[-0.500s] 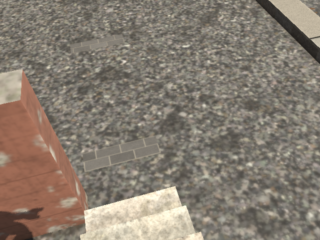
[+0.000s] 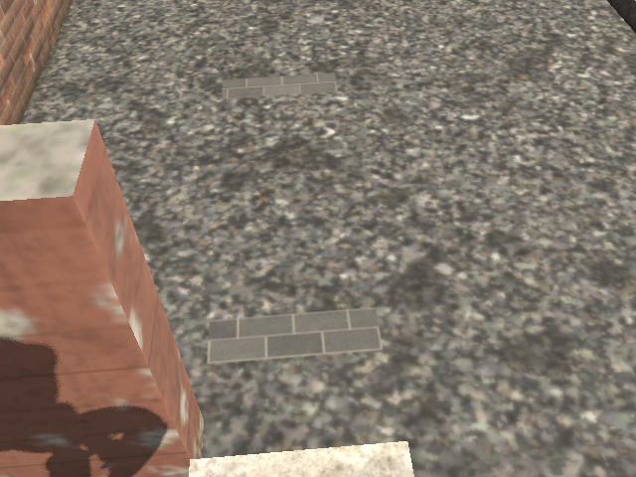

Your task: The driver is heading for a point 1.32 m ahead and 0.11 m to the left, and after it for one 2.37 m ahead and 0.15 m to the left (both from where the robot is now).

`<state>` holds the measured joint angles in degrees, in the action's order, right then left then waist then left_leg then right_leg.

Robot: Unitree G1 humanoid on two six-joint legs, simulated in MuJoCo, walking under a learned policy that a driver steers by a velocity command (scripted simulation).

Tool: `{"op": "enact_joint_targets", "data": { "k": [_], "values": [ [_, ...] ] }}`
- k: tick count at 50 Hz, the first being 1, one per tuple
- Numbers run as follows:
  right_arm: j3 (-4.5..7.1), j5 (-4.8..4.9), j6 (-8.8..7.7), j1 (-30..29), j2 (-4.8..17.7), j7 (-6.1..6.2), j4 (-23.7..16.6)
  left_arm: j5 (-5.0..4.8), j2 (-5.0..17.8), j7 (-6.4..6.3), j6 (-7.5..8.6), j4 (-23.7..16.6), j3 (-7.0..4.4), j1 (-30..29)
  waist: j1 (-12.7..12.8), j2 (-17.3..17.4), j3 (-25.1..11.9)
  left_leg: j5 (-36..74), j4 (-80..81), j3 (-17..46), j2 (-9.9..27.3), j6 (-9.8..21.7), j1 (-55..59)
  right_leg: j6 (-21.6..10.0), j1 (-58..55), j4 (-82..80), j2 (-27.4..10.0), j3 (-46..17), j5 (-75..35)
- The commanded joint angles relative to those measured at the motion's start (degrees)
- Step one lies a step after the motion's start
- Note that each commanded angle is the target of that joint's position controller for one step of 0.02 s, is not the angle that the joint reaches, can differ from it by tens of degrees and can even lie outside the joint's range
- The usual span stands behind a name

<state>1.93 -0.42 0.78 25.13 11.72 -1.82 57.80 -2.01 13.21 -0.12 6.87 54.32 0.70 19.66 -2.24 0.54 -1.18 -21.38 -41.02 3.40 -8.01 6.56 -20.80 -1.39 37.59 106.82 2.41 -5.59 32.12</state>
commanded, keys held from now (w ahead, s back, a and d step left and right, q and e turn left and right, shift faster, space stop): w+q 0.46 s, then w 0.10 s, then w+e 0.44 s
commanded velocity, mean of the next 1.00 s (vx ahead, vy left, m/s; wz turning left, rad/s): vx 0.36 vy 0.10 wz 0.24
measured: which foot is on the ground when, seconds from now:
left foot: down 0.00-0.22, up 0.24-0.74, down 0.76-1.00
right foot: up 0.00-0.22, down 0.24-0.74, up 0.76-1.00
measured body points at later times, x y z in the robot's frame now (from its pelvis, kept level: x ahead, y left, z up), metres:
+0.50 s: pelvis +0.25 +0.02 -0.20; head +0.23 -0.01 +0.25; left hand +0.10 +0.19 -0.34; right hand +0.46 -0.15 -0.32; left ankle +0.34 +0.25 -0.78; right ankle +0.19 -0.10 -0.90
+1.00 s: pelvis +0.46 +0.19 -0.37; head +0.49 +0.19 +0.07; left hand +0.53 +0.47 -0.48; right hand +0.55 -0.04 -0.53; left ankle +0.43 +0.27 -1.09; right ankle +0.52 +0.10 -1.01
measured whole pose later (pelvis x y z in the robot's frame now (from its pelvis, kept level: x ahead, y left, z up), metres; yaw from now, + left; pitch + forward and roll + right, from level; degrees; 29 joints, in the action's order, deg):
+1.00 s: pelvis +0.46 +0.19 -0.37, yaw +11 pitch +2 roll +2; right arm -1.8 -3.4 2.8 14.0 12.8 2.3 56.4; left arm 0.4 13.3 -5.9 -1.4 43.4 -1.5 10.0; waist 0.8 -1.0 1.2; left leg -20.0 -38.3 -10.8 -0.5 6.2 -18.9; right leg 4.7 41.0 71.3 0.3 -0.7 12.3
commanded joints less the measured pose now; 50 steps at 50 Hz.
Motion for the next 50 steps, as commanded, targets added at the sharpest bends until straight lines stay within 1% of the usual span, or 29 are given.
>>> {"op": "enact_joint_targets", "data": {
  "k": [1,3,5,6,8,10,12,13,14,15,16,17,19,22,26,30,33,35,36,37,38,39,40,41,43,45,47,48,50],
  "values": [
    [-0.59,1.23,-2.37,-9.73,6.45,2.96,-7.4,1.09,3.8,-0.76,-0.38,-5.67,-0.12,3.07,10.19,-8.35,6.3,22.02,6.75,23.35,16.12,10.27,-11.61,2.08,11.96,-32.62,-3.84,-1.19,-11.0],
    [-0.04,-2.12,-2.22,-8.35,9.48,5.58,-5.66,1.91,-0.98,-0.29,-2.33,-1.66,0.77,11.5,12.99,0.37,-5.86,19.58,6.15,20.55,11.19,10.38,-30.69,4.4,-26.57,-32.83,-0.4,6.05,-35.37],
    [-0.84,2.71,-4.24,-6.07,3.47,6.17,-5.84,2.25,6.36,0.18,-2.1,-6.88,-1.42,4.02,10.78,-3.0,3.37,-2.77,-4.88,13.05,3.49,7.35,-29.45,4.09,-15.92,-52.66,-1.1,2.06,-48.51],
    [-0.83,4.1,-4.49,-4.28,4.05,7.04,-5.76,4.32,3.51,0.03,-2.26,-10.86,-0.29,-1.97,8.15,-2.22,4.01,-6.53,-6.34,10.48,0.41,5.16,-29.58,5.53,-22.86,-65.71,0.41,4.82,-54.04],
    [-1.07,2.43,-1.98,0.09,2.94,8.08,-4.44,3.57,-0.3,0.13,-3.79,-15.83,0.06,-6.08,3.05,3.41,1.47,-9.41,-12.84,12.39,-0.49,3.77,-22.2,6.59,-28.61,-81.88,-0.2,4.14,-60.1],
    [-0.81,1.3,-0.12,-5.4,2.66,7.87,-4.62,2.65,1.35,1.18,-3.0,-7.98,-1.82,15.69,11.75,7.29,-4.22,-9.82,-31.13,13.71,-1.69,2.1,-25.25,5.6,-44.32,-73.99,-1.54,4.59,-71.3],
    [-1.28,2.86,1.57,-7.49,-0.36,5.39,-8.46,4.74,-1.07,2.08,-1.26,-3.74,-0.77,29.59,16.02,-7.86,-0.91,-17.78,-72.03,8.67,-9.69,-1.94,-34.81,1.11,-57.77,-84.86,-13.77,-1.86,-66.47],
    [-2.84,2.84,-0.08,0.76,-6.7,3.63,-14.81,6.52,3.34,2.9,0.15,-5.15,0.12,22.46,3.35,-23.28,-2.69,-23.57,-81.66,16.02,-7.27,-1.33,-47.84,-5.93,-63.36,-67.24,-26.83,-20.26,-97.94],
    [-2.8,3.0,-1.48,2.33,-4.57,2.16,-14.33,4.84,5.06,3.13,0.43,-4.52,-0.94,20.89,1.07,-18.9,-4.0,-21.4,-84.34,18.4,-2.12,-1.75,-55.2,-9.61,-63.54,-66.31,-32.89,-24.43,-97.7],
    [-1.7,3.38,-2.19,-0.98,0.74,1.69,-13.19,4.92,1.2,3.62,0.86,-3.8,-0.98,25.12,4.13,-4.23,-2.29,-9.55,-75.39,19.31,0.27,-0.24,-58.63,-7.03,-58.75,-69.0,-28.08,-18.12,-75.2],
    [-1.15,3.98,-2.38,-3.89,2.12,1.88,-13.46,5.73,8.09,3.61,1.52,-2.99,-3.23,22.38,2.51,-2.95,-1.77,-1.2,-71.47,16.76,2.24,-0.68,-55.38,-11.04,-48.45,-75.62,-30.91,-25.62,-53.82],
    [-0.8,5.09,-1.29,-9.78,4.05,2.25,-14.35,6.03,8.61,3.08,1.18,-3.25,-2.82,15.38,0.78,-1.64,3.83,0.78,-67.07,15.54,5.66,-2.76,-55.43,-13.82,-36.58,-82.09,-33.01,-32.13,-37.39],
    [-0.28,3.5,1.34,-10.95,4.62,3.04,-14.18,6.59,1.64,0.88,0.94,-4.85,0.85,4.27,-3.07,1.63,12.69,14.62,-49.53,11.11,5.57,-6.47,-34.06,-10.69,-6.23,-85.68,-22.84,-17.13,-32.31],
    [-1.29,1.87,1.75,-6.19,-0.92,3.32,-11.69,4.22,3.89,0.33,0.02,0.6,0.53,8.92,-2.91,-5.76,10.75,25.65,-44.45,7.6,6.86,-6.82,-29.04,-9.12,-7.37,-83.55,-17.51,-6.52,-36.53],
    [-0.08,3.82,0.23,-26.03,1.64,0.47,-16.69,4.52,-0.87,-0.52,-0.33,3.68,0.91,23.66,9.98,-9.53,8.28,36.79,-17.51,11.97,6.81,-3.78,-48.5,-4.32,-40.16,-75.47,-17.96,-6.82,-21.59],
    [-0.62,0.49,-1.15,-26.15,0.03,-3.11,-17.19,2.43,3.52,-2.44,-1.96,2.81,-0.28,12.45,6.82,-8.55,9.48,55.72,4.72,0.58,7.83,-5.17,-12.46,-4.5,-15.14,-74.56,-13.74,4.23,-12.16],
    [0.71,-1.02,-0.38,-20.0,6.63,-2.38,-12.44,0.94,8.59,-3.15,0.37,-1.47,-1.94,7.32,7.06,-2.7,14.17,57.83,8.38,-0.15,7.81,-4.97,-8.45,-2.75,-15.31,-67.92,-13.47,1.76,-21.59],
    [1.62,-0.76,0.6,-12.68,8.19,-2.45,-8.1,0.35,12.77,-6.53,-1.35,-3.22,-4.28,3.84,3.39,-6.15,7.27,55.9,14.59,0.99,10.13,-6.05,-0.76,0.41,-22.69,-53.47,-13.16,1.26,-33.21],
    [2.88,0.38,0.42,2.18,8.62,-1.88,-1.16,0.4,11.27,-4.74,-3.35,-0.5,-4.96,4.98,-1.27,-9.35,-3.05,60.21,14.53,-1.3,9.29,-6.77,18.54,2.16,-21.99,-36.55,-11.08,3.42,-34.24],
    [4.33,0.72,0.38,11.56,13.67,-1.76,0.61,-0.3,12.56,-6.04,-3.67,-4.74,-5.54,-1.84,-8.75,-1.06,-1.48,65.34,21.49,-6.48,9.31,-5.15,29.25,4.79,-12.39,-20.71,-7.08,1.89,-37.74],
    [3.5,0.98,-0.35,13.28,11.81,-1.27,2.31,0.92,8.26,-6.27,-3.61,-4.91,-5.32,-0.44,-9.43,16.89,3.0,75.04,40.74,-1.25,17.26,0.61,28.46,8.07,-8.14,4.32,4.83,4.31,15.44],
    [1.91,-1.17,-1.08,6.79,14.74,-0.05,1.59,2.9,2.89,-5.1,-3.83,-6.33,-4.36,8.33,0.94,29.17,-1.14,121.11,12.38,-1.93,22.43,3.04,45.37,5.78,13.35,13.35,8.11,-2.48,36.28],
    [1.87,-1.53,-1.19,4.14,15.58,1.33,-1.52,3.13,1.57,-3.41,-4.17,-8.16,-3.18,10.94,2.03,20.94,-12.76,118.55,4.49,4.23,29.78,11.19,56.22,6.67,23.58,10.01,7.24,-6.78,29.77],
    [1.02,-1.48,-1.25,-0.17,12.9,1.66,-2.76,3.1,1.75,-2.98,-4.43,-8.32,-3.05,9.26,1.08,6.8,-15.91,104.62,6.54,4.84,30.02,12.02,51.57,6.3,23.28,8.47,4.47,-4.83,22.83],
    [0.0,-0.41,-1.18,-8.94,10.41,0.94,-3.39,0.73,1.33,-2.25,-6.34,-7.88,-2.94,11.49,7.8,0.93,-21.41,52.15,8.8,10.8,33.17,16.85,30.18,4.29,14.13,-8.47,-6.65,-6.53,3.89],
    [-2.82,-2.12,-0.37,-20.0,3.46,2.56,-7.21,1.01,2.57,-4.18,-9.46,-9.22,-3.06,3.88,10.48,1.84,-4.71,55.13,14.58,0.98,27.09,14.38,0.99,6.18,3.29,-27.04,-5.13,0.24,-11.49],
    [-2.48,-3.79,1.44,-19.24,7.53,4.62,-6.86,4.08,0.86,-6.37,-9.6,-10.99,-1.99,1.98,9.87,4.26,-6.62,59.66,12.13,-5.18,21.05,11.6,-2.04,5.98,-10.04,-44.72,-3.84,6.31,-19.67],
    [-2.56,-4.74,0.66,-20.19,10.36,5.54,-7.93,3.2,3.8,-6.54,-8.93,-7.71,-3.35,7.96,11.01,5.91,-13.16,64.28,7.27,-5.83,23.24,13.48,-4.86,7.35,-19.99,-30.07,-0.86,7.83,-32.12],
    [-2.6,-1.95,0.9,-24.47,9.68,5.2,-9.22,2.01,6.02,-6.84,-9.1,-9.76,-4.2,8.18,11.36,8.25,-10.75,55.6,4.13,-6.62,24.38,11.75,-3.92,5.37,-17.4,-32.84,-2.02,6.65,-25.59]
  ]
}}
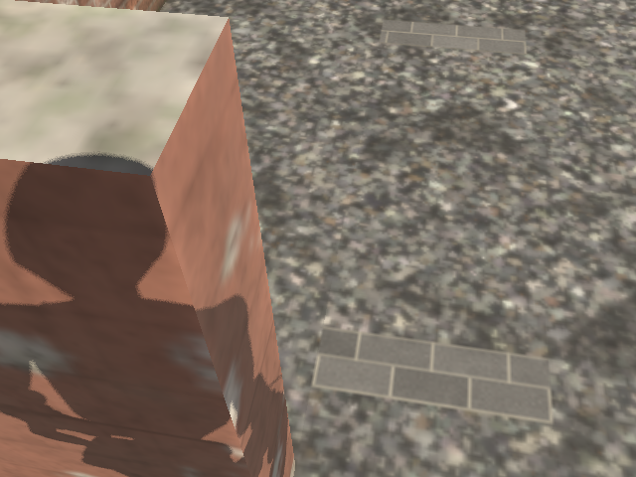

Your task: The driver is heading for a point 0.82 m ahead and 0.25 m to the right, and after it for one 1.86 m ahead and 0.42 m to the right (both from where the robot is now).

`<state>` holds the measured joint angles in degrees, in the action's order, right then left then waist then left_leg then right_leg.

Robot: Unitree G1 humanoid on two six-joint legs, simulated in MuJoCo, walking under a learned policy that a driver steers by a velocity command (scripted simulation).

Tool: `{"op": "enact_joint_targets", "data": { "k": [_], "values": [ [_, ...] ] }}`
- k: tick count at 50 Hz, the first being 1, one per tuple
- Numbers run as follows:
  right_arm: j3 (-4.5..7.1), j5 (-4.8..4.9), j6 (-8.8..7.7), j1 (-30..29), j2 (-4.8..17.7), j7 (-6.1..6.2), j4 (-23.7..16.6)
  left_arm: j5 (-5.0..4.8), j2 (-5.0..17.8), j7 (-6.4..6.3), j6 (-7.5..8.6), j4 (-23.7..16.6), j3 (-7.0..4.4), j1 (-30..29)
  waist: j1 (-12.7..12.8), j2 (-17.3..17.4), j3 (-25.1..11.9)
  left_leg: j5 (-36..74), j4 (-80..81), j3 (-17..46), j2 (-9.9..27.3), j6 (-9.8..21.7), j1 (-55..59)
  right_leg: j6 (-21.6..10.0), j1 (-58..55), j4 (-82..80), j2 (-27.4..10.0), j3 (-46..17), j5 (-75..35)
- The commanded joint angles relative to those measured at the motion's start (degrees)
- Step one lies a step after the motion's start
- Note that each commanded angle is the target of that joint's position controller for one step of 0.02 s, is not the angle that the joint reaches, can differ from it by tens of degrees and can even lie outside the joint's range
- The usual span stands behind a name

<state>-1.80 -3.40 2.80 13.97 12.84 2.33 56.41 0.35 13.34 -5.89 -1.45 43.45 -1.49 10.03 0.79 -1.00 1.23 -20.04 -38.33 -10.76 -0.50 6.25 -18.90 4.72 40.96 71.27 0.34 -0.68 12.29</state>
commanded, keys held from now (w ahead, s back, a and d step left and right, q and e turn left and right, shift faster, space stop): w+e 0.86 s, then e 0.14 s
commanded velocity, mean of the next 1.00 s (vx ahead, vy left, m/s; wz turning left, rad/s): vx -0.01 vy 0.13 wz -0.56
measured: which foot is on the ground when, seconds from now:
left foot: down 0.00-0.06, up 0.08-0.40, down 0.42-0.96, up 0.98-1.00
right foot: up 0.00-0.06, down 0.08-0.44, up 0.46-0.98, down 1.00-1.00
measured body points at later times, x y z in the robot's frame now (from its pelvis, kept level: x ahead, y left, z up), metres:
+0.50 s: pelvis +0.10 +0.10 -0.02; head +0.13 +0.07 +0.43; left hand +0.34 +0.29 -0.11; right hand +0.13 -0.17 -0.15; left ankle +0.08 +0.18 -0.72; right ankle +0.03 -0.03 -0.69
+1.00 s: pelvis +0.16 +0.09 +0.00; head +0.16 +0.09 +0.44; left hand +0.34 +0.27 -0.12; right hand +0.22 -0.22 -0.08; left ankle +0.13 +0.18 -0.68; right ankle +0.09 +0.01 -0.70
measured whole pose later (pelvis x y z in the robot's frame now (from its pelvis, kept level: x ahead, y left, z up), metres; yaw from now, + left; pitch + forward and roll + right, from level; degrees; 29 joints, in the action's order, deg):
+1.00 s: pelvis +0.16 +0.09 +0.00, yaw -33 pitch -1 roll -1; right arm 0.9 0.7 -0.4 5.9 13.7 -0.3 35.7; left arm 1.1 11.3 -3.0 -1.4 36.9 -0.9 22.3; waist 5.3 0.8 0.3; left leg -3.8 -57.1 -12.4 3.8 3.6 -17.8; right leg -4.7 20.9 48.8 3.6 -1.0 2.1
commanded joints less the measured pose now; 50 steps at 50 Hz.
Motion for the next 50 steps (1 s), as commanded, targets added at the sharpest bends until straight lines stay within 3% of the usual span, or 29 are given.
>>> {"op": "enact_joint_targets", "data": {
  "k": [1,2,3,4,5,6,7,8,9,10,12,19,20,21,22,23,24,25,28,32,33,36,39,41,43,45,48,49,50],
  "values": [
    [1.26,2.17,-0.41,-13.8,8.02,0.94,-7.98,0.19,6.19,-1.1,-0.81,-0.22,-2.26,15.95,7.84,8.78,-8.5,49.13,-1.68,6.82,15.94,10.21,-5.73,-1.91,-18.76,-1.84,-0.63,1.39,-1.42],
    [2.17,3.17,0.48,-16.09,9.56,0.91,-8.0,0.14,5.58,-0.1,0.05,-0.51,-2.51,18.68,11.01,7.24,-6.91,41.01,-8.8,4.6,13.1,6.67,-6.79,-3.34,-22.21,-13.44,-1.85,0.67,-3.07],
    [3.48,3.09,0.61,-22.32,11.91,1.04,-9.22,1.97,7.0,0.37,1.29,2.61,-3.53,29.03,18.22,3.02,-6.88,35.84,-24.79,1.99,10.49,3.91,-15.44,-4.53,-34.68,-26.37,-0.78,0.9,-11.3],
    [2.98,1.1,1.15,-28.65,8.74,1.95,-13.6,2.76,13.15,1.67,2.0,6.38,-4.71,36.26,19.63,-10.33,1.69,-3.6,-46.52,4.89,0.65,1.99,-33.72,-6.43,-40.1,-38.02,-1.29,-9.56,-42.15],
    [2.28,3.94,0.51,-12.08,4.09,1.21,-13.27,4.37,20.72,2.39,4.4,-0.42,-4.26,20.73,2.38,-19.99,2.88,-13.62,-53.06,20.55,-7.99,0.0,-35.01,-14.93,-27.71,-48.99,-16.36,-46.05,-54.5],
    [2.86,6.08,-0.02,-5.13,4.2,1.12,-11.6,3.38,17.05,3.52,4.98,-4.68,-3.04,9.17,-3.96,-12.19,3.12,-11.6,-52.47,28.98,-8.72,-0.79,-35.38,-19.13,-19.78,-50.91,-20.95,-54.75,-32.43],
    [4.03,6.49,0.8,-8.73,8.3,2.27,-11.02,3.4,12.22,3.96,4.6,-7.44,-1.91,6.41,-1.64,-6.16,5.14,-9.8,-54.85,29.02,-9.41,-1.76,-32.88,-20.09,-13.12,-49.71,-19.21,-53.14,-18.74],
    [4.97,4.09,1.59,-8.08,8.94,3.18,-9.99,0.46,10.17,3.85,4.27,-7.25,-1.43,6.1,-1.9,-0.75,4.62,-8.37,-56.91,28.77,-10.1,-3.44,-34.88,-18.66,-16.36,-42.4,-15.87,-44.31,-27.06],
    [4.88,2.84,2.06,-2.71,7.22,2.78,-8.14,0.52,8.98,3.37,4.11,-8.15,-0.35,3.02,-4.36,-0.83,-0.3,-2.87,-59.41,28.0,-9.51,-5.02,-28.62,-19.7,-14.11,-37.62,-13.11,-36.82,-35.19],
    [4.7,3.48,2.6,-0.37,6.03,1.42,-8.57,0.75,7.44,2.76,3.29,-8.81,0.39,-0.07,-7.24,-0.49,-5.23,2.18,-60.4,22.61,-7.22,-8.15,-21.51,-19.47,-11.33,-36.67,-9.92,-29.41,-33.09],
    [4.71,3.39,3.2,-1.88,5.57,-1.14,-12.4,-0.88,7.32,3.15,2.47,-9.6,0.91,1.12,-6.9,-1.8,-4.42,11.09,-57.04,12.27,-7.79,-10.59,-13.88,-16.93,-4.48,-38.03,-1.72,-19.28,-22.74],
    [3.22,3.64,1.2,-16.28,2.16,-1.87,-22.21,-2.69,6.44,-1.55,-0.05,-12.26,-1.77,8.12,3.16,-4.62,-8.35,6.58,-11.73,11.36,-3.3,-12.06,-19.54,-15.23,-29.76,-25.8,-1.41,-22.57,-20.46],
    [3.4,3.97,0.72,-14.7,2.29,-2.17,-22.23,-3.33,7.21,-2.14,-0.31,-11.41,-2.12,8.12,3.34,-6.39,-8.39,8.04,-4.37,9.63,-4.2,-11.98,-16.73,-14.63,-29.11,-24.56,0.16,-21.25,-16.72],
    [2.96,4.76,0.56,-9.85,1.07,-2.18,-22.52,-3.38,6.56,-2.73,-1.63,-11.23,-1.67,4.26,-1.96,-7.44,-7.55,3.22,8.78,5.46,-4.44,-12.02,-5.68,-12.88,-24.23,-27.31,1.05,-21.47,-18.93],
    [4.13,4.96,-1.07,2.58,2.59,-2.96,-18.24,-3.19,5.24,-2.13,-2.09,-11.96,-1.41,0.2,-6.96,-0.69,-7.99,11.9,13.77,6.92,-4.28,-9.19,4.53,-11.13,-17.87,-23.65,5.33,-15.41,-16.34],
    [5.39,5.13,-2.02,11.2,6.17,-4.02,-12.77,-1.64,2.65,-0.69,-1.6,-12.18,-1.39,2.95,-6.42,12.95,-12.95,27.15,12.77,20.95,4.06,-0.37,22.58,-7.73,-3.33,-15.61,11.51,-7.69,11.2],
    [6.39,2.78,-3.08,7.95,10.89,-4.56,-13.17,-1.11,2.12,0.73,0.8,-12.92,-1.52,3.24,-3.29,19.94,-13.14,45.78,11.47,36.34,16.63,9.01,24.74,-6.31,5.23,2.7,10.84,-6.28,21.92],
    [6.54,0.56,-4.04,3.57,9.93,-4.43,-17.12,-2.13,3.51,0.63,2.28,-13.22,-1.69,-1.73,-4.82,8.14,-10.6,46.31,12.72,38.55,20.78,10.12,20.98,-7.39,8.56,10.71,7.83,-8.81,18.37],
    [4.88,2.96,-4.83,-2.52,6.16,-3.47,-20.3,1.32,2.95,0.65,1.92,-14.13,-1.09,-7.93,-3.29,-3.43,-7.29,43.5,8.87,29.7,17.87,6.73,15.25,-7.19,6.18,11.36,5.83,-8.27,6.16],
    [4.23,2.84,-5.77,-4.9,7.47,-3.32,-19.3,0.95,3.29,1.64,-0.79,-13.82,-1.67,-1.21,1.35,3.27,-7.36,44.82,9.6,22.64,14.51,5.02,11.18,-7.1,0.22,16.0,6.39,-4.58,-1.79],
    [5.01,4.89,-5.3,-3.49,6.89,-3.1,-19.93,-0.51,0.95,1.04,-1.7,-15.05,-0.25,-3.13,-0.2,4.35,-1.83,38.18,13.19,18.81,12.9,1.39,15.46,-7.9,6.4,-0.39,4.86,-6.21,9.19],
    [5.19,2.96,-5.57,-1.29,9.58,-2.29,-19.1,1.63,3.37,0.27,-1.76,-14.07,-1.36,0.02,0.26,4.96,-6.5,50.74,9.57,19.23,17.54,5.75,14.25,-5.8,1.15,13.93,6.02,-2.38,0.29],
    [4.35,5.16,-5.01,-0.69,5.6,-1.97,-20.65,-0.33,1.28,-0.04,-2.52,-14.45,-0.13,-1.29,-2.8,5.6,-1.25,42.52,11.99,13.51,15.35,1.76,18.39,-6.25,8.18,5.36,4.01,-4.2,7.44],
    [2.9,1.34,-4.61,-3.63,4.91,-3.28,-23.05,0.25,2.55,0.42,-2.14,-12.77,-0.66,1.59,-1.71,2.38,-3.52,44.36,11.0,11.96,15.14,4.47,15.94,-4.82,1.26,4.07,4.29,-2.51,1.07],
    [3.02,1.37,-4.0,-7.27,5.97,-4.47,-23.31,-0.01,1.9,0.32,-1.99,-12.51,-0.4,3.86,0.54,6.87,-4.32,49.13,9.54,10.36,15.6,5.2,14.1,-4.52,-2.47,0.96,3.41,-1.74,-0.17],
    [3.68,2.14,-4.59,-6.37,7.72,-2.94,-22.89,0.49,0.7,1.54,-2.87,-13.53,0.04,3.86,-0.03,5.04,-1.93,50.38,11.14,13.18,20.1,6.04,15.87,-3.68,1.88,1.41,1.16,-3.8,2.7],
    [4.06,2.96,-4.47,-22.89,7.03,-2.89,-26.92,0.71,4.23,3.48,-0.55,-3.85,-1.65,27.15,12.88,-0.22,-6.25,46.95,-7.23,1.83,10.65,3.89,-2.71,-6.09,-31.19,-21.48,6.0,5.16,-11.71],
    [4.93,4.94,-4.71,-30.28,7.16,-1.65,-28.33,1.42,2.57,3.21,0.43,2.01,-1.93,40.51,21.52,-3.41,-4.18,28.75,-26.32,-1.08,5.13,2.59,-15.09,-10.37,-44.44,-33.86,7.77,8.0,-19.29],
    [4.52,6.78,-5.11,-35.6,2.78,-1.92,-33.12,0.59,0.14,2.97,1.41,4.63,-1.71,44.52,20.81,-7.37,5.5,-12.43,-43.41,1.57,-2.15,-1.77,-29.34,-16.55,-45.67,-47.17,3.13,-5.93,-20.69]
  ]
}}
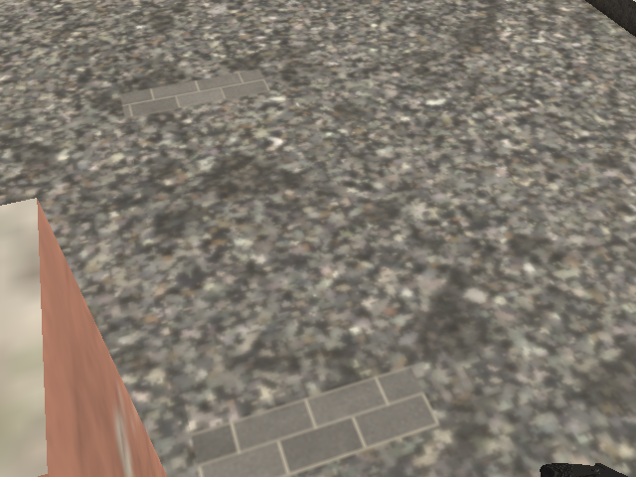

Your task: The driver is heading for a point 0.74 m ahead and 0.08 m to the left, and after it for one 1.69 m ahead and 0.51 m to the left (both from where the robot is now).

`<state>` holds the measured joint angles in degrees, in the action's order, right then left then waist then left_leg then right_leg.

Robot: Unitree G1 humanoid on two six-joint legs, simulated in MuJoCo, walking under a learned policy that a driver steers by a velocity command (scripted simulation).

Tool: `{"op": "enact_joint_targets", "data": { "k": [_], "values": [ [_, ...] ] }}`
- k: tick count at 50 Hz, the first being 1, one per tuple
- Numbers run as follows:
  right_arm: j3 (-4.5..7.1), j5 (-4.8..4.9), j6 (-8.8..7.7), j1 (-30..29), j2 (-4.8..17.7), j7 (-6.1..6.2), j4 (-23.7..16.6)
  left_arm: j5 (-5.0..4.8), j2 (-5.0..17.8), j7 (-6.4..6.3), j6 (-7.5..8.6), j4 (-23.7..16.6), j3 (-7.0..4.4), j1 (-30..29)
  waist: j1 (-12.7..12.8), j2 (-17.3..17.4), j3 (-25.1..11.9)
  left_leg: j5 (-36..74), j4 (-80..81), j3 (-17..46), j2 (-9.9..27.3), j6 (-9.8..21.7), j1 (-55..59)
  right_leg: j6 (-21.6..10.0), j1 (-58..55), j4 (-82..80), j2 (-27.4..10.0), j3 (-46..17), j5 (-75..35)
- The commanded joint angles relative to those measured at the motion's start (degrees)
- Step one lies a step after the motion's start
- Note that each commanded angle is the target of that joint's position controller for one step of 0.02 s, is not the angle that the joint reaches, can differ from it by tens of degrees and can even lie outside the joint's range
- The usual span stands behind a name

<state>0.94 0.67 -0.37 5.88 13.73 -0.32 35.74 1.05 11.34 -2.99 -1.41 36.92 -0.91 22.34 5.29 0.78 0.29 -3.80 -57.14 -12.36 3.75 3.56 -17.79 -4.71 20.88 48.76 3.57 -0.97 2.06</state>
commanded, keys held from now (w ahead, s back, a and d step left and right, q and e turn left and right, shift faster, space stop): e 0.08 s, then no key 0.78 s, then q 0.14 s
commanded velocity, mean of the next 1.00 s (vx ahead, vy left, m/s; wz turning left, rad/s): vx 0.02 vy -0.01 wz -0.17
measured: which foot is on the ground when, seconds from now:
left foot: up 0.00-0.32, down 0.34-0.44, up 0.46-0.50, down 0.52-0.56, up 0.58-0.62, down 0.64-0.84, up 0.86-1.00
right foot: down 0.00-0.48, up 0.50-0.78, down 0.80-0.84, up 0.86-0.90, down 0.92-1.00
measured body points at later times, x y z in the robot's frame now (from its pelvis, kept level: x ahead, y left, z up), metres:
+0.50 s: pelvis +0.17 +0.05 -0.18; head +0.19 +0.09 +0.27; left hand +0.01 +0.29 -0.31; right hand +0.48 -0.15 -0.19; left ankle +0.20 +0.15 -0.90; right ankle +0.00 -0.12 -0.70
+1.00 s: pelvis +0.22 -0.18 -0.58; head +0.17 -0.29 -0.15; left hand -0.13 -0.14 -0.66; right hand +0.62 -0.31 -0.57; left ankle +0.28 +0.08 -0.91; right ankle +0.55 -0.19 -1.08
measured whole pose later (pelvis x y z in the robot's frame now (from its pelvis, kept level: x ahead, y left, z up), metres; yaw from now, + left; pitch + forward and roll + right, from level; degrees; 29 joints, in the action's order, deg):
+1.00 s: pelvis +0.22 -0.18 -0.58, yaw +5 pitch -15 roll +20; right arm 6.2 1.9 8.3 -12.0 23.6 -1.5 41.6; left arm 0.9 9.2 -0.4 2.3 57.4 -1.9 61.0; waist 22.3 -3.0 8.0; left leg -54.0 -126.0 -0.7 2.0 -2.1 -54.2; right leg 16.1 63.1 90.9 4.8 -19.9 37.7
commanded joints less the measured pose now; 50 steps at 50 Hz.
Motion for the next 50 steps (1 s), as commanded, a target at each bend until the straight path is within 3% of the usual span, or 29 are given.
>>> {"op": "enact_joint_targets", "data": {
  "k": [1,2,3,4,6,8,11,14,17,22,23,25,28,29,31,32,33,34,35,36,37,38,41,43,46,47,48,49,50],
  "values": [
    [1.7,3.3,-3.49,-28.53,-2.05,-0.15,-16.67,-1.87,0.81,-0.21,4.0,11.21,-0.21,29.8,10.03,-6.09,11.11,-41.12,-37.05,12.0,-11.04,0.35,-40.5,-9.78,-20.48,-26.61,-4.99,-24.5,-10.37],
    [1.17,4.88,-4.0,-12.51,-1.27,-1.15,-17.8,-2.33,4.56,-1.03,6.18,2.48,-0.6,3.52,-7.67,-12.84,8.78,-33.5,-19.16,26.77,-7.19,3.27,-37.58,-13.06,-3.37,-22.95,-12.72,-51.0,-1.92],
    [2.51,3.66,-3.26,-6.97,2.53,-2.26,-15.3,-3.6,5.3,-2.15,6.98,1.42,-0.79,-3.08,-10.87,-12.32,10.12,-28.02,-16.76,25.71,-3.33,3.59,-41.02,-9.19,-0.52,-20.38,-13.91,-53.12,5.25],
    [3.73,-0.06,-3.08,-10.87,8.46,-2.41,-14.33,-4.16,5.29,-4.54,6.13,4.39,-1.81,0.93,-5.15,-6.43,9.51,-15.78,-11.73,23.0,-2.56,1.77,-39.85,-3.08,0.67,-12.5,-10.46,-44.93,20.1],
    [2.07,-2.35,0.05,-2.37,0.97,-4.23,-9.61,-2.03,4.09,-6.46,3.63,6.65,-1.12,3.17,-7.07,0.8,-2.11,15.41,-7.19,18.35,-5.07,-0.55,-24.68,-3.89,7.11,-4.12,-7.89,-36.65,27.16],
    [1.73,-1.67,2.97,-3.67,0.6,-4.67,-9.31,-0.73,1.55,-6.15,3.8,6.29,0.76,3.88,-6.27,-0.45,-3.11,24.8,-9.7,20.15,-3.72,0.08,-12.71,-4.3,15.72,-3.8,-5.87,-33.73,36.11],
    [3.02,-2.87,4.34,-8.99,4.55,-7.25,-12.37,-1.66,6.56,-4.12,3.25,7.85,-2.53,6.5,-0.12,-6.94,2.47,10.78,-9.31,20.04,-0.57,-1.03,-16.41,-0.91,10.46,-2.26,-2.6,-26.87,37.85],
    [6.73,-1.3,3.89,-25.64,8.95,-8.23,-13.41,-0.96,1.88,-2.82,3.86,13.07,-1.85,25.47,13.66,5.63,5.25,0.65,-14.24,26.6,-0.31,-3.99,-22.5,-3.61,6.07,-3.12,-3.99,-34.61,42.25],
    [6.09,0.38,2.14,-15.92,7.39,-6.31,-11.55,-2.67,7.49,-3.89,5.07,13.72,-3.84,18.15,7.87,0.42,4.82,-0.39,-4.42,38.43,6.03,-3.88,-32.5,-3.71,-9.03,10.67,-3.87,-36.13,39.5],
    [5.1,0.89,-2.49,-20.93,6.45,-2.66,-13.65,-4.94,0.43,-4.34,7.01,17.45,-3.07,21.87,8.26,2.28,8.54,-6.97,-1.36,40.68,5.67,-5.55,-17.03,-4.22,9.87,22.15,0.15,-37.93,38.29],
    [6.21,2.29,-4.27,-2.84,4.7,-0.8,-7.24,-4.63,-0.65,-2.26,7.55,18.0,-3.55,12.7,-4.12,1.08,6.37,-4.88,5.57,35.44,6.79,-4.07,5.88,-0.71,27.19,39.71,3.16,-26.18,39.95],
    [3.45,4.22,-5.07,11.4,-0.73,-1.33,-2.17,-4.2,1.97,-2.91,4.71,14.14,-3.64,8.78,-8.99,6.59,6.93,37.01,38.5,26.72,6.35,-0.86,26.12,1.96,36.72,50.41,9.66,-11.21,46.98],
    [3.86,4.36,-3.23,6.1,5.22,-1.33,-1.62,-3.25,-10.47,-2.72,3.51,9.82,2.29,14.42,-3.46,3.45,-1.61,7.11,30.33,41.56,16.57,2.58,23.6,4.76,45.63,45.91,-2.45,-10.1,36.61],
    [2.98,2.43,-2.88,-1.31,0.05,-1.44,-5.32,-4.35,-8.69,-1.47,3.69,9.9,1.49,13.7,-3.21,-7.23,3.93,3.51,32.1,30.12,11.51,1.44,23.92,6.28,50.44,40.44,2.92,-16.63,28.37],
    [4.94,-1.86,0.05,3.04,7.45,-3.54,0.11,0.57,-7.96,-1.36,1.61,11.63,-0.09,19.14,0.54,0.87,-1.67,21.18,30.11,12.79,6.55,-2.85,17.24,6.0,35.46,42.26,5.73,-2.46,41.56],
    [5.99,-1.48,0.58,4.6,13.43,-3.73,2.47,1.28,-7.56,-1.38,0.82,10.1,-0.21,23.19,3.31,12.9,-0.53,9.96,41.52,21.4,17.81,1.39,4.86,7.7,32.51,65.16,6.64,-0.69,39.2],
    [4.27,-0.89,1.95,0.43,8.55,-3.91,2.66,0.61,-6.96,-1.31,0.86,11.03,-0.87,23.95,5.0,10.04,4.11,12.91,42.56,11.34,15.08,-0.48,1.31,9.5,36.54,68.56,8.01,-0.11,42.91],
    [5.92,0.78,1.7,4.23,12.69,-3.14,3.25,-3.31,-8.51,-1.08,1.37,6.08,-0.09,24.31,7.1,18.83,7.3,-0.76,44.7,20.34,30.22,6.44,-9.95,12.49,36.62,82.86,-3.67,-7.83,35.22],
    [4.92,3.57,2.78,-6.04,12.28,-4.12,4.22,-2.77,-10.02,0.44,0.81,8.18,1.29,36.41,17.66,18.64,6.11,-1.14,38.63,19.08,34.37,4.63,7.7,12.57,55.34,81.08,-9.82,-14.89,42.37],
    [10.67,5.27,0.8,-7.37,28.17,-0.95,6.39,-4.97,-9.58,-0.15,-0.7,2.39,2.43,29.23,15.34,32.61,6.68,-40.07,55.12,43.27,50.77,8.77,-6.45,11.22,49.25,86.59,-19.61,-16.86,25.71],
    [5.91,3.8,1.41,-10.23,11.77,-0.09,4.03,-1.67,-0.6,-0.89,-1.17,6.9,0.84,26.45,16.66,13.37,14.34,-26.72,44.59,30.37,34.34,2.37,-6.87,12.68,48.95,74.43,-16.12,-22.78,36.75],
    [6.33,2.47,0.56,-11.04,13.37,0.4,3.93,-1.09,1.81,-1.28,-2.27,4.69,0.39,18.83,15.42,3.71,20.17,-29.4,42.31,28.38,33.77,0.82,-15.1,10.49,42.01,55.2,-20.98,-26.32,25.98],
    [6.39,2.71,1.5,-25.71,15.95,0.03,2.97,1.87,-2.27,2.69,-1.93,24.25,-0.44,54.2,30.67,-7.06,10.44,-31.38,21.83,1.91,13.42,-9.75,-39.72,9.52,-15.58,30.86,-13.08,-11.65,6.32],
    [1.94,4.16,4.02,-38.17,9.53,-1.23,-0.1,1.86,0.75,3.96,0.71,27.77,-0.77,52.1,32.14,-17.03,25.84,-35.3,-9.28,7.22,8.27,-9.12,-38.39,10.61,14.65,6.31,-9.71,-27.8,37.44],
    [4.82,3.68,7.34,-12.6,7.78,-1.35,9.3,3.88,-0.63,5.93,0.77,20.66,1.28,40.38,16.21,-37.93,10.32,-47.82,-70.26,6.31,1.44,-10.31,-33.02,12.98,13.45,-2.48,0.87,-8.59,61.58],
    [4.66,1.31,8.41,-10.16,3.39,-0.6,9.08,1.0,0.55,5.99,0.91,19.92,2.1,32.16,10.29,-50.03,16.99,-49.28,-85.43,3.56,-1.88,-7.78,-41.42,22.47,26.58,-28.53,7.42,-16.59,84.61],
    [3.51,0.51,10.02,-21.97,1.32,-0.69,-0.13,0.46,8.64,3.82,1.01,19.85,1.01,27.23,9.41,-57.86,30.27,-53.64,-96.39,0.21,-7.01,-5.57,-47.03,25.32,53.04,-63.77,2.28,-53.14,123.88],
    [2.8,1.86,9.4,-16.2,-1.57,-1.96,-1.12,-0.87,9.93,3.28,0.41,20.61,1.45,24.6,2.15,-56.29,28.94,-44.4,-110.03,-6.99,-8.75,-6.31,-35.82,36.02,59.79,-68.67,2.96,-44.28,112.53],
    [2.46,-1.27,9.25,2.52,-1.58,-1.89,4.01,0.82,16.09,2.32,0.36,19.02,-0.11,22.09,-5.41,-62.85,14.06,-40.24,-111.73,-21.97,-15.29,-8.02,-16.86,48.6,58.38,-68.86,8.51,-22.82,90.39]
  ]
}}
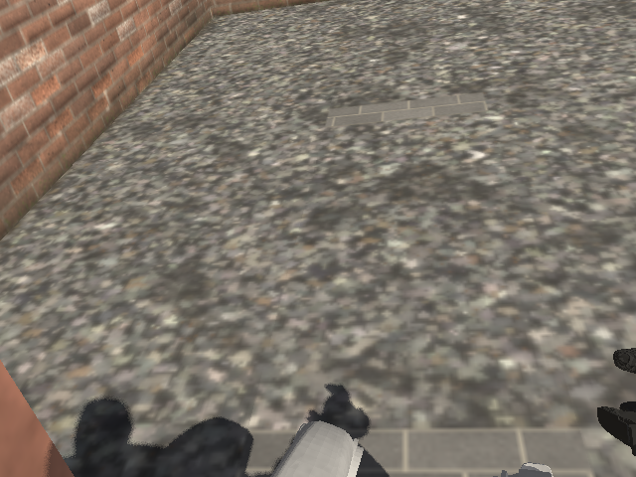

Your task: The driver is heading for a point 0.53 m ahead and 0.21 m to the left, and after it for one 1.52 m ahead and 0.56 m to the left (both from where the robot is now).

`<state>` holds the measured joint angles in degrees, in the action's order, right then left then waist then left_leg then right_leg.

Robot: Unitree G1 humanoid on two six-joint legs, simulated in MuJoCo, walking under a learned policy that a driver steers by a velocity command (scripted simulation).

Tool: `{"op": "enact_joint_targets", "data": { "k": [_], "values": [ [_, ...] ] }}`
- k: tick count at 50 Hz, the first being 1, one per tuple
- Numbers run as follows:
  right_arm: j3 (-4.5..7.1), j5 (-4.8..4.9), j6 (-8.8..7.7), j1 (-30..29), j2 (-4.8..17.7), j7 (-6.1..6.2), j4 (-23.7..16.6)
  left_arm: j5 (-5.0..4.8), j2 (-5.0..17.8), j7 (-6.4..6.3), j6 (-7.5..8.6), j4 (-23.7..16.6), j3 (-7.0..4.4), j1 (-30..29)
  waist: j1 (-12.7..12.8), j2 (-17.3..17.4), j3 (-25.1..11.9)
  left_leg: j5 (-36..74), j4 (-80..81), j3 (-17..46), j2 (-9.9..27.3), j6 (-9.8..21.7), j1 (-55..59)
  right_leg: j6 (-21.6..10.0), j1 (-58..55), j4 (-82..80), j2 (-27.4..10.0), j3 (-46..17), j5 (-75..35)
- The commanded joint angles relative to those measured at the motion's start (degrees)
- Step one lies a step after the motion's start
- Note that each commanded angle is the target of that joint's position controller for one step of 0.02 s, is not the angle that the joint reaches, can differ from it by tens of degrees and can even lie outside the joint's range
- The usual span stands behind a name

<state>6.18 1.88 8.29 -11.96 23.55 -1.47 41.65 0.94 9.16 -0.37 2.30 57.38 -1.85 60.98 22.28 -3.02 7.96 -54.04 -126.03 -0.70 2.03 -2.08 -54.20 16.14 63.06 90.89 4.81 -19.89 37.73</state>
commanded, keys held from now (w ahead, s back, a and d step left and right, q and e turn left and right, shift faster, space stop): q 0.16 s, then w+q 0.20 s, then q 0.64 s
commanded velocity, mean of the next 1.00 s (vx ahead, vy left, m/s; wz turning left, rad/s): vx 0.10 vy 0.00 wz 0.52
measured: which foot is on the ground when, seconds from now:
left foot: up 0.00-0.10, down 0.12-0.28, up 0.30-1.00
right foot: down 0.00-0.08, up 0.10-0.40, down 0.42-0.74, up 0.76-0.88, down 0.90-1.00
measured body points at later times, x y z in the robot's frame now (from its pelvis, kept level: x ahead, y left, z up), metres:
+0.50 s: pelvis -0.28 -0.45 +0.22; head -0.31 -0.46 +0.66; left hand -0.16 -0.09 +0.14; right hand -0.19 -0.81 +0.14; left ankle -0.09 -0.24 -0.08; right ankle -0.38 -0.52 -0.52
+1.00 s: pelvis -0.33 -0.81 +0.09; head -0.37 -0.89 +0.53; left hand -0.07 -0.61 +0.09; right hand -0.31 -1.07 -0.09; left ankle -0.23 -0.66 -0.48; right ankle -0.42 -0.91 -0.52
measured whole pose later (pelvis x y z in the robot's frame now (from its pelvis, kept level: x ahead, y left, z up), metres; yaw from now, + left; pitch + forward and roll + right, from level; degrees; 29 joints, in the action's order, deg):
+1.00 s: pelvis -0.33 -0.81 +0.09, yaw +13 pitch -7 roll -1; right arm 2.0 4.2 0.6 24.3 18.1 1.7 49.7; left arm -5.7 8.1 -0.5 2.1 38.7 1.2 -2.2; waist -14.2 10.7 1.6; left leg -38.1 -87.7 -0.5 4.7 -2.6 -48.0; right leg -1.5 13.3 75.2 -3.9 11.5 54.3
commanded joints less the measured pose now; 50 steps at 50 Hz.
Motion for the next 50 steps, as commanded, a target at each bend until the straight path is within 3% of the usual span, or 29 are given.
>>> {"op": "enact_joint_targets", "data": {
  "k": [1,3,4,5,6,7,9,10,12,14,15,16,17,18,20,22,25,27,31,34,37,38,39,40,42,44,45,46,50],
  "values": [
    [-2.35,-6.25,2.04,53.14,-6.37,0.91,12.11,2.02,33.83,-1.01,-4.6,-12.92,-4.18,-32.68,-36.74,-62.23,-11.39,16.25,-44.52,-46.18,-25.31,-6.25,29.14,36.59,5.44,-103.53,8.82,16.18,43.51],
    [0.53,-9.07,0.68,85.87,9.47,3.87,25.95,2.19,39.85,-5.02,-7.22,-29.77,-6.81,-61.69,-50.99,-87.16,-15.65,13.8,-56.24,-47.55,-30.03,-11.41,54.31,40.37,16.19,-103.82,8.01,30.0,36.94],
    [0.05,-11.03,-0.71,110.81,12.58,3.68,32.0,-1.78,41.37,-6.69,-6.03,-36.3,-7.11,-81.99,-67.08,-87.63,-15.88,-6.32,-29.36,-27.04,-12.32,0.51,90.42,43.84,39.01,-86.92,6.38,25.6,36.29],
    [0.23,-6.23,-4.3,127.57,15.89,0.42,42.43,-11.26,26.0,-7.39,-5.26,-42.88,-5.96,-94.47,-74.16,-45.09,-7.75,-56.22,62.68,23.01,18.42,16.24,106.59,30.98,45.29,-20.85,2.28,30.0,-11.43],
    [-5.96,-5.2,-12.8,94.51,-9.73,-0.15,38.13,-9.11,8.07,-8.44,-2.46,-46.0,-4.85,-104.96,-62.91,45.96,17.53,-61.44,79.46,56.36,15.8,23.93,66.75,-0.47,89.09,66.09,5.19,-10.67,66.09],
    [-13.0,-0.59,-20.81,36.86,-20.78,-1.06,30.66,-5.19,-21.41,-4.58,7.41,-55.4,5.89,-97.67,-15.2,56.76,45.91,-39.86,115.09,96.51,23.91,14.94,39.06,-27.73,146.73,44.44,5.8,-38.87,57.93],
    [-9.7,-1.18,-23.51,37.89,-8.13,5.53,13.45,-4.75,-9.79,-2.17,3.97,-35.25,6.36,-72.44,-20.42,-10.07,29.56,-51.28,130.78,86.98,22.36,13.18,6.8,-30.65,80.1,35.04,6.27,-19.36,4.62],
    [-4.21,-4.14,-17.8,31.91,10.9,9.89,8.03,-2.0,3.36,-3.77,-0.9,-42.91,4.4,-56.51,-13.87,21.75,14.28,-88.45,142.23,93.21,25.21,21.14,-37.12,-24.11,18.22,34.92,-12.26,-16.82,-18.16],
    [-0.02,-8.75,-4.22,-2.0,26.57,10.16,-4.07,-4.55,19.02,-1.58,-10.41,-14.56,-4.58,-1.09,7.24,30.1,-11.29,-18.28,122.8,39.57,17.89,5.5,-49.22,2.49,-46.78,101.94,11.79,13.97,-20.58],
    [0.6,8.6,-7.32,-0.72,19.32,2.57,-8.55,-1.88,33.53,-5.45,-9.71,-18.1,-3.08,-12.2,-4.88,14.33,-22.85,21.51,71.02,15.76,0.8,-9.47,-49.35,-0.83,-83.46,44.84,-10.15,2.56,15.99],
    [0.97,12.14,-8.4,10.61,16.07,3.87,-5.53,-2.47,31.08,-4.24,-7.61,-17.67,-3.19,-25.06,-8.05,-42.35,-30.16,30.25,45.19,4.42,-2.76,-7.56,-34.54,-10.76,-99.16,-19.66,-10.63,16.83,6.33],
    [-0.33,6.79,-7.22,24.99,6.79,6.91,8.03,-4.51,16.25,-1.91,-7.5,-11.05,-0.98,-23.14,-8.21,-46.82,-25.85,4.97,28.14,-0.21,-6.81,-7.53,-27.83,-14.29,-93.96,-25.48,-5.43,26.27,-2.61],
    [-1.34,1.06,-5.52,10.3,5.31,8.13,4.01,-4.15,11.89,2.65,-5.96,-10.52,-0.56,-26.11,-2.16,-31.67,-7.02,8.33,22.08,4.03,-2.54,-3.22,16.33,-21.25,-41.75,-73.74,-16.29,16.45,-30.19],
    [-1.9,-2.46,-7.8,11.75,-4.25,7.25,1.19,-1.77,2.13,2.56,-7.19,-13.36,3.64,-42.23,-14.76,-23.28,6.0,7.01,22.24,6.15,-5.05,-4.29,4.11,-23.95,-44.72,-74.24,-20.48,12.73,-36.72],
    [-3.06,-1.82,-5.93,21.48,-10.69,7.79,2.01,1.68,0.9,1.93,-8.18,-17.09,5.91,-47.23,-23.78,-21.8,10.69,-2.23,4.53,-0.33,-18.51,-4.15,-24.1,-21.92,-62.56,-76.59,-16.4,15.62,-40.76],
    [-5.32,-1.43,-4.79,30.62,-18.95,4.35,-0.42,-3.43,7.89,3.8,-8.36,-8.67,2.31,-41.92,-27.25,-0.25,-6.46,16.93,-10.18,-8.39,-13.53,-4.58,-29.31,-12.31,-59.89,-60.85,-12.55,20.81,-46.9],
    [-9.95,2.36,-9.24,25.61,-23.95,6.36,-10.14,-2.59,30.58,6.34,-11.63,-5.62,-3.93,-44.7,-28.75,-6.34,-3.83,36.25,-24.6,-8.3,-11.02,-7.42,-55.8,-9.18,-45.48,-75.0,-28.11,10.6,7.41],
    [-6.76,4.65,-8.83,14.98,-12.08,11.1,-11.43,0.03,20.74,4.65,-10.42,-4.8,0.58,-52.64,-31.3,-4.97,16.43,32.57,-36.65,-1.01,-9.1,-8.17,-71.08,-4.44,-37.53,-81.7,-30.22,-5.27,18.25],
    [-6.22,0.66,-6.44,33.64,-11.33,12.49,-5.74,-1.64,12.06,-1.71,-10.01,-10.48,4.58,-59.35,-35.41,16.71,8.58,36.58,-33.82,-8.75,-12.78,-11.99,-45.59,-6.53,-41.34,-78.38,-18.66,16.94,-15.0],
    [-6.46,1.79,-5.5,31.22,-11.18,11.86,-6.02,-4.74,9.93,-2.69,-10.52,-4.71,4.11,-43.37,-29.88,8.98,7.54,32.63,-30.16,-16.48,-12.35,-8.35,-38.43,-5.42,-48.0,-84.47,-14.5,23.26,-19.02],
    [-7.33,-2.53,-6.12,55.76,-9.02,11.53,2.18,-7.68,20.36,-2.6,-9.4,-15.1,0.62,-62.65,-43.04,-9.76,3.8,23.96,11.02,-26.81,-16.03,3.82,9.62,20.62,-25.45,-79.64,-2.97,42.97,-90.09],
    [-4.4,-4.45,-8.51,79.41,-3.68,10.79,8.99,-6.1,27.03,-3.09,-9.58,-23.98,-1.6,-80.42,-55.98,-0.57,-6.41,23.72,29.96,-11.79,-10.01,11.58,57.51,27.12,5.06,-41.23,-2.91,43.57,-115.61],
    [-2.74,-1.15,-9.78,73.38,-2.71,10.53,9.36,-2.02,27.35,-4.5,-9.16,-23.78,-0.03,-75.57,-50.46,40.12,-24.59,56.98,41.82,16.79,4.76,9.55,57.63,4.37,-10.43,9.2,-12.76,23.52,-11.83],
    [-6.36,-4.07,-13.75,74.06,-8.82,9.39,9.67,2.27,25.24,-3.76,-6.93,-40.97,5.99,-102.88,-57.18,54.09,-17.72,78.54,64.93,-1.74,-12.35,0.98,16.29,-2.04,-41.7,8.7,-9.11,14.63,20.39],
    [-10.02,2.27,-20.58,43.84,-17.18,6.94,6.73,0.71,7.31,-2.4,0.24,-35.52,8.65,-79.53,-29.9,14.84,1.02,70.03,60.11,-0.25,-5.32,-5.28,-28.56,-11.58,-56.53,8.28,-18.73,-1.57,48.93],
    [-4.55,7.2,-20.11,11.54,-9.64,5.53,-7.37,-0.61,2.13,0.48,2.66,-16.07,5.9,-41.05,-9.68,-53.33,13.03,37.59,58.43,-1.49,-4.49,-5.0,-39.48,-19.04,-72.15,-67.0,-13.82,17.99,-0.91],
    [-2.61,10.58,-15.77,20.18,-7.04,6.11,-4.62,-2.19,0.3,2.04,-2.04,-11.96,4.86,-41.22,-15.2,-55.58,12.75,14.0,48.88,-1.35,-5.05,-2.17,-38.64,-17.39,-72.89,-58.18,-5.23,34.99,-25.04],
    [-5.79,4.01,-12.37,9.14,-7.73,3.02,-11.1,-5.71,15.74,-0.81,-3.44,-12.66,-1.65,-31.46,-6.91,-65.94,1.26,8.79,43.48,-13.75,6.16,-0.37,-37.9,-28.46,-64.63,-72.57,-32.17,7.52,-31.74],
    [-7.41,0.95,-9.05,14.96,-13.77,2.64,-6.44,-9.88,18.23,-0.64,-0.76,-13.47,-2.84,-54.47,-21.86,-26.35,20.96,12.79,30.26,5.05,3.27,0.09,-40.03,-29.87,-56.86,-72.88,-36.35,-11.61,-41.99]
  ]
}}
